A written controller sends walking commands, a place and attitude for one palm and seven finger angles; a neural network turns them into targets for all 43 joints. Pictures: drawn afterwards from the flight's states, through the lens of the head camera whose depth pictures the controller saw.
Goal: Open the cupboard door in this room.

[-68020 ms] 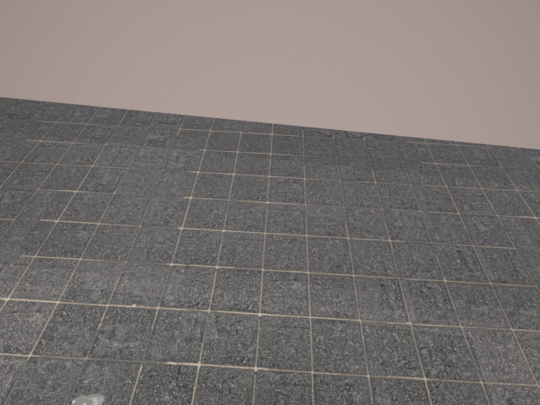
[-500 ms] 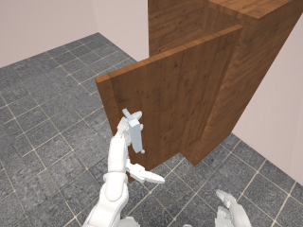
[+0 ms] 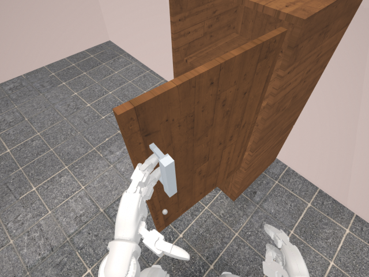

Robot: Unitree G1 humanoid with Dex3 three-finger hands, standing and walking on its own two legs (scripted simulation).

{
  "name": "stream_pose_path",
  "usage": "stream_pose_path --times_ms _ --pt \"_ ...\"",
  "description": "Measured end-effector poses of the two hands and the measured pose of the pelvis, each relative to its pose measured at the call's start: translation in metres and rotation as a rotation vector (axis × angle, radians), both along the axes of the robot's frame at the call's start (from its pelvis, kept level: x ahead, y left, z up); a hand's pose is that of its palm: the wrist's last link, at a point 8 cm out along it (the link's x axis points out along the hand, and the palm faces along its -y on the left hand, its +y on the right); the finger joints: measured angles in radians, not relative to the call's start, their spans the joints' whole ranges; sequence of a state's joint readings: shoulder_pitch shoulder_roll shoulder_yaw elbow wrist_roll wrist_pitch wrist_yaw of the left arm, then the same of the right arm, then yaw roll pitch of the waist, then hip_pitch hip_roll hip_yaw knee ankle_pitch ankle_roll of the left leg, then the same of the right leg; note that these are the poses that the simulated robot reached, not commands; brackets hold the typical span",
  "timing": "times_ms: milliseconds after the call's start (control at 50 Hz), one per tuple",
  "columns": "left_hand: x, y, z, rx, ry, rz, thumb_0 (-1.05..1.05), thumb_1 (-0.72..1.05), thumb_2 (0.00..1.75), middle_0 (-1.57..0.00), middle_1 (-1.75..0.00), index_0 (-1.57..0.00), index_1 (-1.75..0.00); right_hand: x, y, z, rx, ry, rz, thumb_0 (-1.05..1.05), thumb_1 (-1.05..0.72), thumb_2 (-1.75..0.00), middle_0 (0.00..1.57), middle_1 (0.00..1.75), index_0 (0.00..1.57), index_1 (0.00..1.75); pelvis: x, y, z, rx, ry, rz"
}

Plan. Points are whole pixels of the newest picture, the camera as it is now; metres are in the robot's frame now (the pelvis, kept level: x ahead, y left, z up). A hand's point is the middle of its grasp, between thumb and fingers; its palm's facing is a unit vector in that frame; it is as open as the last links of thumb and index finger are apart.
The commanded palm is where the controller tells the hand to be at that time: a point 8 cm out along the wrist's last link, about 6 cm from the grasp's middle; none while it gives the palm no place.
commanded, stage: slide the hand sideways off the handle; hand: left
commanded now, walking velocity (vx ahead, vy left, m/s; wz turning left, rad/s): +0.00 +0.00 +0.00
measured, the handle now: (163, 170) +0.32 +0.07 +0.07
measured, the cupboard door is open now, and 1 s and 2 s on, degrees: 86 86 86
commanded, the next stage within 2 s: draw the hand back to the body in 0.58 s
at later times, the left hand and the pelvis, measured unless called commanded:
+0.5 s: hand (132, 232) +0.20 +0.11 +0.07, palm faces -0.01 -1.00 -0.03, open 16.2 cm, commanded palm +0.17 +0.17 +0.07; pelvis +0.01 -0.02 -0.01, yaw +1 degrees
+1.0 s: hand (104, 231) +0.19 +0.14 +0.11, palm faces -0.02 -1.00 -0.05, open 16.3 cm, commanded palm +0.16 +0.20 +0.12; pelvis +0.01 +0.00 +0.00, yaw +0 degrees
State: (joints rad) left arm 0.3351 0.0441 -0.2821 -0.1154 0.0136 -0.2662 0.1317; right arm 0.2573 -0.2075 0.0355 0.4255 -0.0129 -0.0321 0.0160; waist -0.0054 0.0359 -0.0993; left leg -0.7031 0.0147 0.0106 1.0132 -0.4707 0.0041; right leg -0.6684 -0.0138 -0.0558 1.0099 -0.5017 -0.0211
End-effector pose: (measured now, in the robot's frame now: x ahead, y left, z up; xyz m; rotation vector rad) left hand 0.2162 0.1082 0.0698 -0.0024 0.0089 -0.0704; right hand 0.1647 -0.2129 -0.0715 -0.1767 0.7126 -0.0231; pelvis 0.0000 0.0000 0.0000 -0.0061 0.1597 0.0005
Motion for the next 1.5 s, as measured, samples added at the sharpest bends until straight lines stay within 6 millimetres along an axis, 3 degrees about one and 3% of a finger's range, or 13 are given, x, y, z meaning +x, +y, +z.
stream_pose_path --times_ms 240,500,740,940,1180,1320,1500 --pt "-0.017 0.019 0.000 0.014 0.023 0.018 -0.01 -0.50 0.30 -0.18 -0.31 -0.19 -0.31 0.016 -0.012 -0.001 -0.002 -0.034 -0.004 0.01 -0.91 -0.90 0.20 0.30 0.21 0.30 0.008 -0.012 -0.004 0.005 0.021 0.005" --pt "-0.040 0.053 -0.001 0.030 0.033 0.065 -0.01 -0.50 0.30 -0.16 -0.31 -0.18 -0.31 0.016 -0.033 -0.004 -0.037 -0.044 -0.037 0.01 -0.91 -0.90 0.20 0.30 0.20 0.30 0.008 -0.019 -0.008 0.002 0.033 0.016" --pt "-0.045 0.059 -0.002 0.018 0.012 0.014 -0.01 -0.50 0.30 -0.15 -0.30 -0.16 -0.30 0.013 -0.023 -0.005 -0.043 -0.080 -0.044 0.01 -0.91 -0.90 0.20 0.30 0.20 0.30 0.000 -0.011 -0.014 -0.012 0.035 0.016" --pt "-0.047 0.082 0.032 0.048 -0.014 0.050 -0.01 -0.50 0.30 -0.15 -0.30 -0.16 -0.30 0.009 -0.003 0.011 -0.001 -0.099 -0.062 0.01 -0.91 -0.90 0.20 0.30 0.21 0.30 0.005 -0.001 0.001 -0.018 -0.013 0.009" --pt "-0.054 0.108 0.060 0.075 -0.030 0.066 -0.01 -0.48 0.31 -0.15 -0.30 -0.16 -0.30 0.020 0.004 0.033 -0.020 -0.156 -0.035 0.01 -0.91 -0.90 0.20 0.30 0.21 0.30 0.009 0.007 0.014 -0.025 -0.061 0.016" --pt "-0.059 0.131 0.081 0.278 0.021 0.230 -0.01 -0.34 0.37 -0.16 -0.30 -0.16 -0.30 0.025 0.008 0.045 -0.044 -0.145 -0.043 0.01 -0.91 -0.90 0.20 0.30 0.21 0.30 0.014 0.008 0.029 -0.022 -0.110 0.009" --pt "-0.056 0.154 0.108 0.372 0.006 0.363 -0.01 -0.06 0.49 -0.17 -0.30 -0.18 -0.30 0.030 0.016 0.054 -0.052 -0.116 -0.011 0.01 -0.91 -0.90 0.20 0.30 0.21 0.30 0.020 0.012 0.048 -0.012 -0.171 0.010"
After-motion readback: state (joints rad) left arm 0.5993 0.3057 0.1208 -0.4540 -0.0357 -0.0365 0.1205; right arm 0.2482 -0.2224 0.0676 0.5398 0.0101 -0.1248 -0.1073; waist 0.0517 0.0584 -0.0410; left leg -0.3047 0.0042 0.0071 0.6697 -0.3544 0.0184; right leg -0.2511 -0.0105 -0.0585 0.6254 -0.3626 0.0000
